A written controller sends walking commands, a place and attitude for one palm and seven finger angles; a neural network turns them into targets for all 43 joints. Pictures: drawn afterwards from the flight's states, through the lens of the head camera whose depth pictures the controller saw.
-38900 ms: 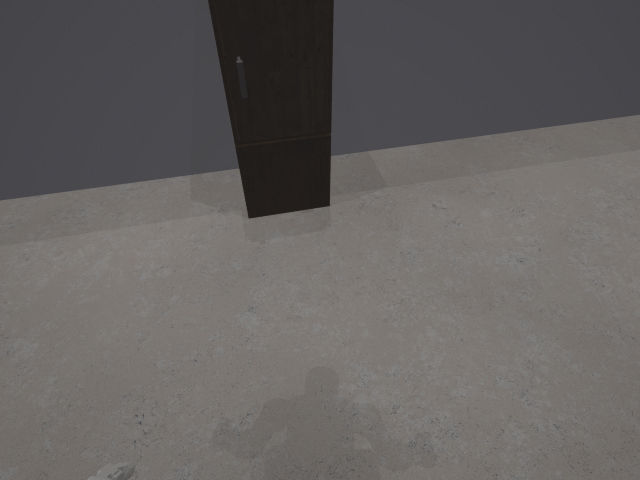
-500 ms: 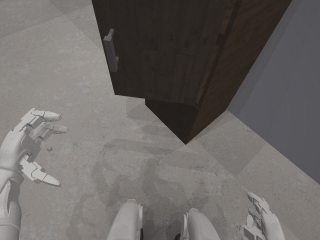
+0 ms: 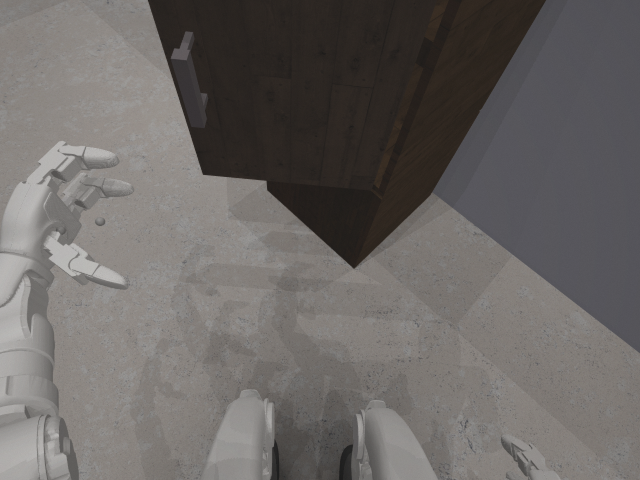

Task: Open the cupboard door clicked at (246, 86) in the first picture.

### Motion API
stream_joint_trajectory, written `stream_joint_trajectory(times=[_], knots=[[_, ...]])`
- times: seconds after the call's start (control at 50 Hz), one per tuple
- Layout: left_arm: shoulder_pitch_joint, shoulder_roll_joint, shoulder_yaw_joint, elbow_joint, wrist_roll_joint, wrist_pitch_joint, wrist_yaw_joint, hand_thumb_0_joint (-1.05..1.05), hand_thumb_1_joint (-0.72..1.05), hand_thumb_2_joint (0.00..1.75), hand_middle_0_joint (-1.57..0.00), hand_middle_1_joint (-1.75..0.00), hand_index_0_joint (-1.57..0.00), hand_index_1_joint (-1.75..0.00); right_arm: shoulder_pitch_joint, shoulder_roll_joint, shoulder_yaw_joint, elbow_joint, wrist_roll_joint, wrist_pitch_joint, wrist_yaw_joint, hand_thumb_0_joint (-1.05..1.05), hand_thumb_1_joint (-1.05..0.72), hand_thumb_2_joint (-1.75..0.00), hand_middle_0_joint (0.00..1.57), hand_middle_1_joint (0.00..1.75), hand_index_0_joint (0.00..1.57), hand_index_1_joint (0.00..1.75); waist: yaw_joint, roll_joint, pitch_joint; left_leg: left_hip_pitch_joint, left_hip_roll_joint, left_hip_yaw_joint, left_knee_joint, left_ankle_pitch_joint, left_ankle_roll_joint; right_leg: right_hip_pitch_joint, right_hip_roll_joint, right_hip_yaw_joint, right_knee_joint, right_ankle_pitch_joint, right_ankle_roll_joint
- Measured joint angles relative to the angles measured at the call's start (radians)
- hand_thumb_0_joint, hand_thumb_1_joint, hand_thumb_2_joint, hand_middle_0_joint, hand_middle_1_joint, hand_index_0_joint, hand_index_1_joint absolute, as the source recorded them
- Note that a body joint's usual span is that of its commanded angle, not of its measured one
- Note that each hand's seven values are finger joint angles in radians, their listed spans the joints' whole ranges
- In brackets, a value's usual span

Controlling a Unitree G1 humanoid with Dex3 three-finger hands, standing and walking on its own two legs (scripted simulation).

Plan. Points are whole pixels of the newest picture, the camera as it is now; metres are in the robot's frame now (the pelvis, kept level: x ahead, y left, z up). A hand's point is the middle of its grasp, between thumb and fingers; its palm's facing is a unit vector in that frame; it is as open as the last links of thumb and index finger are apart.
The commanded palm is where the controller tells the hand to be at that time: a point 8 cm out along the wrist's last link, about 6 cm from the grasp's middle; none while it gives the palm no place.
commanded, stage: move the hooked fingers beside the handle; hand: left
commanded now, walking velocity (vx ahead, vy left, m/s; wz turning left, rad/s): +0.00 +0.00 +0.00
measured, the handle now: (193, 82) +0.63 +0.20 +0.04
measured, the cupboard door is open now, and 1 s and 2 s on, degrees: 41 41 41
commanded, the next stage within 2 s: slide the fingers in behind the handle in 1.82 s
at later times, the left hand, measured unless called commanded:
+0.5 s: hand (125, 157) +0.49 +0.26 +0.04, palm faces -0.04 -1.00 -0.04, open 14.0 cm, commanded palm +0.49 +0.29 +0.04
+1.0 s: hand (141, 107) +0.57 +0.26 +0.04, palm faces -0.03 -1.00 -0.04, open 14.0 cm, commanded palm +0.58 +0.27 +0.03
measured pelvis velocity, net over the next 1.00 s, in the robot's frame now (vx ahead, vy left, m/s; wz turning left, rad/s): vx -0.01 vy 0.00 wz -0.07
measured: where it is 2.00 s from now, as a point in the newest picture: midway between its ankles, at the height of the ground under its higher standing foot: outside the picture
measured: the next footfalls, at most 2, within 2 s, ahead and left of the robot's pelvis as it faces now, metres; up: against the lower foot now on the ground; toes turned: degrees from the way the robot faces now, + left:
none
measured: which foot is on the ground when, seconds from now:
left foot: down 0.00-1.00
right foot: down 0.00-1.00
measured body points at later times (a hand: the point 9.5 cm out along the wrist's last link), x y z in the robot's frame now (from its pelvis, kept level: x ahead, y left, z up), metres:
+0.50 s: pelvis -0.01 +0.00 -0.02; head +0.16 +0.04 +0.40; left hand +0.48 +0.32 +0.05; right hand +0.05 -0.28 -0.12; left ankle +0.05 +0.09 -0.61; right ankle +0.03 -0.13 -0.61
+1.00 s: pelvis -0.01 +0.00 -0.04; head +0.21 +0.04 +0.35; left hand +0.57 +0.32 +0.05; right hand -0.03 -0.27 -0.13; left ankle +0.05 +0.09 -0.61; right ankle +0.03 -0.13 -0.61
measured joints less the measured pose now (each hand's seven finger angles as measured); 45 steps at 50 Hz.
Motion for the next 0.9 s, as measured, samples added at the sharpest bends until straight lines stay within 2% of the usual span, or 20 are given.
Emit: stream_joint_trajectory(times=[0.2,0.34,0.52,0.7,0.9], knots=[[-0.156,0.043,0.036,0.136,0.066,-0.017,0.056,-0.02,-0.5,0.3,-0.3,-1.2,-0.3,-1.2,-0.003,0.009,0.007,-0.004,-0.014,0.042,0.01,0.0,-0.91,-0.9,0.2,0.3,0.2,0.3,-0.035,-0.002,0.004,-0.038,0.006,0.004,0.016,-0.003,0.003,-0.039,0.005,0.005,0.012,0.002,0.003],[-0.266,0.097,0.034,0.26,0.094,-0.013,0.051,-0.02,-0.5,0.3,-0.3,-1.2,-0.3,-1.2,0.005,0.009,0.021,0.002,-0.015,0.082,0.015,0.0,-0.91,-0.9,0.2,0.3,0.2,0.3,-0.049,0.004,0.005,-0.065,0.008,-0.001,0.028,-0.003,0.004,-0.064,0.008,0.001,0.022,0.003,0.002],[-0.413,0.177,0.052,0.347,0.137,-0.019,0.069,-0.02,-0.5,0.3,-0.3,-1.2,-0.3,-1.2,0.006,0.0,0.038,0.007,-0.025,0.104,0.009,0.0,-0.91,-0.9,0.21,0.3,0.2,0.3,-0.092,0.005,0.018,-0.152,0.015,-0.017,0.077,-0.006,0.001,-0.144,0.014,-0.014,0.063,0.001,-0.003],[-0.546,0.27,0.07,0.41,0.192,0.045,0.087,-0.02,-0.5,0.3,-0.3,-1.2,-0.3,-1.2,0.02,-0.007,0.059,-0.008,-0.032,0.133,0.009,0.0,-0.91,-0.9,0.2,0.3,0.2,0.3,-0.138,0.016,0.032,-0.222,0.025,-0.028,0.11,-0.009,0.001,-0.21,0.024,-0.023,0.085,0.004,-0.004],[-0.677,0.382,0.083,0.461,0.237,0.081,0.095,-0.02,-0.5,0.3,-0.3,-1.2,-0.3,-1.2,0.043,0.001,0.091,-0.016,-0.041,0.151,0.01,0.0,-0.91,-0.9,0.21,0.3,0.2,0.3,-0.181,0.022,0.044,-0.284,0.035,-0.039,0.141,-0.017,0.002,-0.265,0.034,-0.032,0.103,0.003,-0.004]])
